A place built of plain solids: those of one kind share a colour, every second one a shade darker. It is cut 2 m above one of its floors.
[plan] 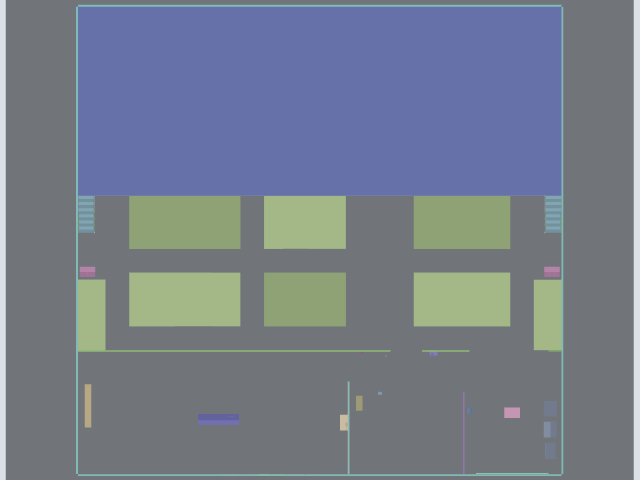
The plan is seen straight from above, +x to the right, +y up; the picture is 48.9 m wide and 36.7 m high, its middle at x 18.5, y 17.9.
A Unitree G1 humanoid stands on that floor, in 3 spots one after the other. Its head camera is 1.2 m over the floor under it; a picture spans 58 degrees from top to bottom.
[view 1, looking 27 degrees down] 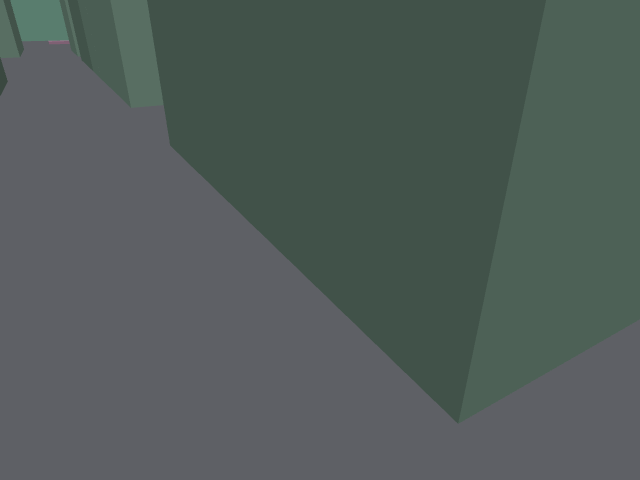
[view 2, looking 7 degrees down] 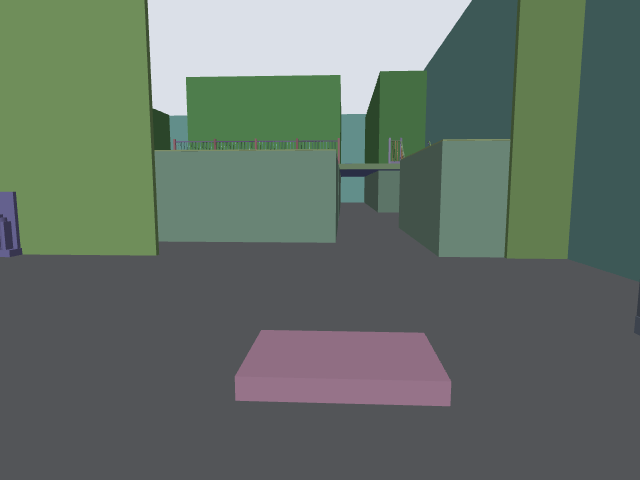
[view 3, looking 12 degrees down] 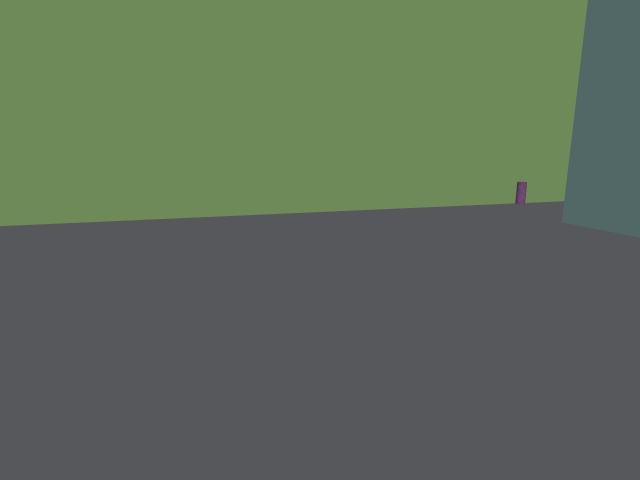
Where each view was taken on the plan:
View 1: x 33.95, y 34.56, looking -120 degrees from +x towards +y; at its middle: units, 2.02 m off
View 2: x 33.20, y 2.00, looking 93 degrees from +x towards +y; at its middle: units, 9.37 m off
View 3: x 14.75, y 1.50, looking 73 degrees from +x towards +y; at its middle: ground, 5.77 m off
